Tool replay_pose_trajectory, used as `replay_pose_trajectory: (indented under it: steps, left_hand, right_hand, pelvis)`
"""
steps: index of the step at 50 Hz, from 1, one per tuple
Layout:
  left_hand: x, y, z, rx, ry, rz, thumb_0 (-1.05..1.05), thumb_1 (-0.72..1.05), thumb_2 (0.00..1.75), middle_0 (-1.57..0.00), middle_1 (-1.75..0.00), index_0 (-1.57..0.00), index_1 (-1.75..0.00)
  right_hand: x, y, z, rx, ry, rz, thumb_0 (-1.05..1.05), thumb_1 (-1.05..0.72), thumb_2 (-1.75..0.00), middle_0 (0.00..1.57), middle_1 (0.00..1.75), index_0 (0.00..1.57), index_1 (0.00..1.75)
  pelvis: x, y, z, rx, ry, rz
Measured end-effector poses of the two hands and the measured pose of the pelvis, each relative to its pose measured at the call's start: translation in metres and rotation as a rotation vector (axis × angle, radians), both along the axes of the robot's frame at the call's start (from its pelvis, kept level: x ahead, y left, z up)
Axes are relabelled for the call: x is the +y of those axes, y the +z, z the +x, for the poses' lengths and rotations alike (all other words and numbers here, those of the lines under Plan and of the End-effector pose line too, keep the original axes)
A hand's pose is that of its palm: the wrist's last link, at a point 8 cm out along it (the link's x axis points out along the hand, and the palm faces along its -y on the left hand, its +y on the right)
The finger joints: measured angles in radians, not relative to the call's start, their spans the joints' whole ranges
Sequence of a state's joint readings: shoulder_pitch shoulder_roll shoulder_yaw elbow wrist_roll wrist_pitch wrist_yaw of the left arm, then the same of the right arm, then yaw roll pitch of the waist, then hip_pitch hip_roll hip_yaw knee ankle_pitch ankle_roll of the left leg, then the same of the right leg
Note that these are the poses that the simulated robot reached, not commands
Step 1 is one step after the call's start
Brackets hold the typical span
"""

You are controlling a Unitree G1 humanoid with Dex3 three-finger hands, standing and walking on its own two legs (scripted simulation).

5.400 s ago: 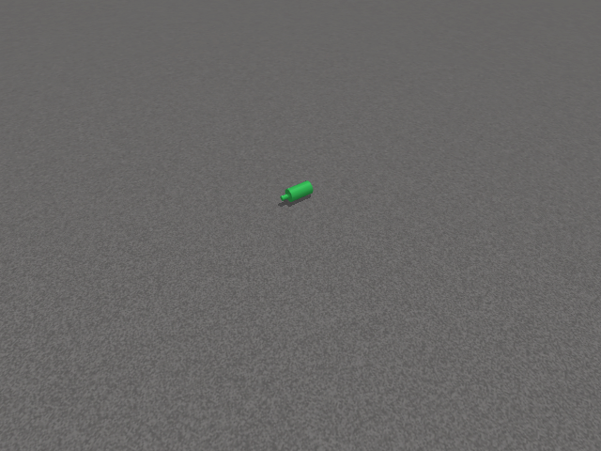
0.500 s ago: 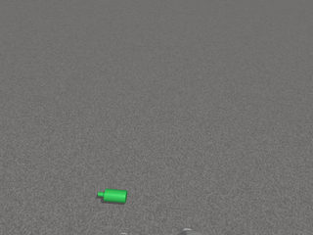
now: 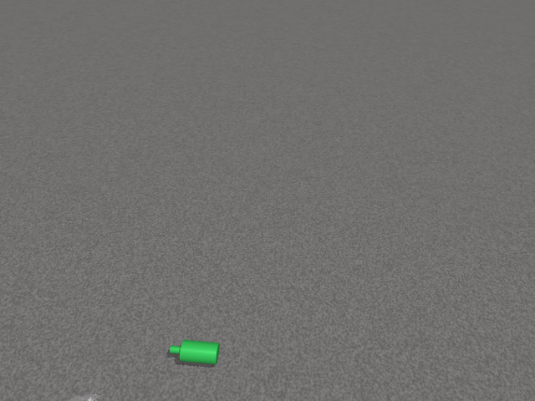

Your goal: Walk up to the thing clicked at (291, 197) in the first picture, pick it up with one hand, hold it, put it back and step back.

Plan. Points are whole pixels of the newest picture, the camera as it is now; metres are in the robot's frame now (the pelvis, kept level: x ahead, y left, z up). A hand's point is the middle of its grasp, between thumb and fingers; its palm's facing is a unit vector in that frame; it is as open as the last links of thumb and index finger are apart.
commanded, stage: walk up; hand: left
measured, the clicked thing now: (194, 351) +0.43 +0.24 -0.73
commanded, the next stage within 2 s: stand in 0.60 s
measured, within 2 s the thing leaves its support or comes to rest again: neither
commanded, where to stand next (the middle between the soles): +0.09 +0.01 m, yaw -1 degrees
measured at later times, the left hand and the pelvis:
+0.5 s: hand out of the picture +0.09 +0.25 -0.15, palm faces +0.01 -0.95 -0.31, open 7.4 cm; pelvis +0.01 +0.00 +0.01, yaw +0 degrees
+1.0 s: hand out of the picture +0.11 +0.25 -0.14, palm faces +0.00 -0.94 -0.33, open 7.4 cm; pelvis +0.03 +0.00 +0.02, yaw +0 degrees
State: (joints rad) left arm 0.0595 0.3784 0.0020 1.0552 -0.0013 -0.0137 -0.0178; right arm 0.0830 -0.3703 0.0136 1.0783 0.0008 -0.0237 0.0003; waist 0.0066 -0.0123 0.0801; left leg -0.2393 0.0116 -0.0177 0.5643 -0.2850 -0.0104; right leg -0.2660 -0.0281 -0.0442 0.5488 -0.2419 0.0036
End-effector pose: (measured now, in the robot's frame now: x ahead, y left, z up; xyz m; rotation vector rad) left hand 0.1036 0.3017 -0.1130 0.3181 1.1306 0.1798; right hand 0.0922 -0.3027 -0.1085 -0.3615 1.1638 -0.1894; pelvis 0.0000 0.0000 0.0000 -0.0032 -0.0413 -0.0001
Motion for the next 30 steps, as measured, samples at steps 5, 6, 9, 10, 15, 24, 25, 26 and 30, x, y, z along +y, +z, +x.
replay_pose_trajectory:
  steps: [5, 6, 9, 10, 15, 24, 25, 26, 30]
  left_hand:
    - [-0.005, 0.005, -0.008, 0.025, 0.012, -0.005, 0.01, 0.90, 0.90, -0.20, -0.30, -0.20, -0.30]
    - [-0.005, 0.006, -0.010, 0.030, 0.016, -0.006, 0.01, 0.90, 0.90, -0.20, -0.30, -0.20, -0.30]
    - [-0.007, 0.007, -0.014, 0.042, 0.026, -0.011, 0.01, 0.90, 0.90, -0.20, -0.30, -0.20, -0.30]
    - [-0.007, 0.007, -0.015, 0.046, 0.029, -0.013, 0.01, 0.90, 0.90, -0.20, -0.30, -0.20, -0.30]
    - [-0.008, 0.006, -0.021, 0.065, 0.044, -0.022, 0.01, 0.90, 0.90, -0.20, -0.30, -0.20, -0.30]
    - [-0.005, 0.003, -0.025, 0.101, 0.060, -0.030, 0.01, 0.90, 0.90, -0.20, -0.30, -0.20, -0.30]
    - [-0.005, 0.003, -0.024, 0.103, 0.061, -0.031, 0.01, 0.90, 0.90, -0.20, -0.30, -0.20, -0.30]
    - [-0.005, 0.003, -0.024, 0.105, 0.062, -0.031, 0.01, 0.90, 0.90, -0.20, -0.30, -0.20, -0.30]
    - [-0.004, 0.003, -0.021, 0.109, 0.061, -0.030, 0.01, 0.90, 0.90, -0.20, -0.30, -0.20, -0.30]
  right_hand:
    - [-0.003, 0.002, -0.001, 0.004, -0.007, 0.009, 0.00, -0.90, -0.89, 0.20, 0.30, 0.20, 0.30]
    - [-0.003, 0.003, -0.002, 0.006, -0.008, 0.010, 0.00, -0.90, -0.89, 0.20, 0.30, 0.20, 0.30]
    - [-0.003, 0.003, -0.005, 0.017, -0.010, 0.015, 0.00, -0.91, -0.89, 0.20, 0.30, 0.20, 0.30]
    - [-0.003, 0.004, -0.006, 0.023, -0.011, 0.016, 0.00, -0.91, -0.89, 0.20, 0.30, 0.20, 0.30]
    - [-0.001, 0.004, -0.015, 0.051, -0.018, 0.018, 0.00, -0.91, -0.89, 0.20, 0.30, 0.20, 0.30]
    - [0.003, 0.004, -0.024, 0.094, -0.036, 0.017, 0.00, -0.91, -0.89, 0.20, 0.30, 0.20, 0.30]
    - [0.004, 0.004, -0.023, 0.095, -0.037, 0.017, 0.00, -0.91, -0.89, 0.20, 0.30, 0.20, 0.30]
    - [0.004, 0.004, -0.023, 0.096, -0.038, 0.017, 0.00, -0.91, -0.89, 0.20, 0.30, 0.20, 0.30]
    - [0.007, 0.004, -0.016, 0.088, -0.039, 0.018, 0.00, -0.91, -0.89, 0.20, 0.30, 0.20, 0.30]
  pelvis:
    - [-0.002, 0.006, -0.001, -0.005, 0.003, 0.004]
    - [-0.002, 0.007, -0.002, -0.005, 0.004, 0.004]
    - [-0.003, 0.009, -0.002, -0.006, 0.005, 0.005]
    - [-0.003, 0.010, -0.002, -0.005, 0.005, 0.005]
    - [-0.002, 0.012, -0.001, -0.002, 0.003, 0.005]
    - [0.001, 0.014, 0.006, 0.007, 0.002, 0.003]
    - [0.001, 0.014, 0.007, 0.008, 0.002, 0.003]
    - [0.002, 0.014, 0.008, 0.008, 0.003, 0.003]
    - [0.003, 0.015, 0.011, 0.012, 0.001, 0.002]
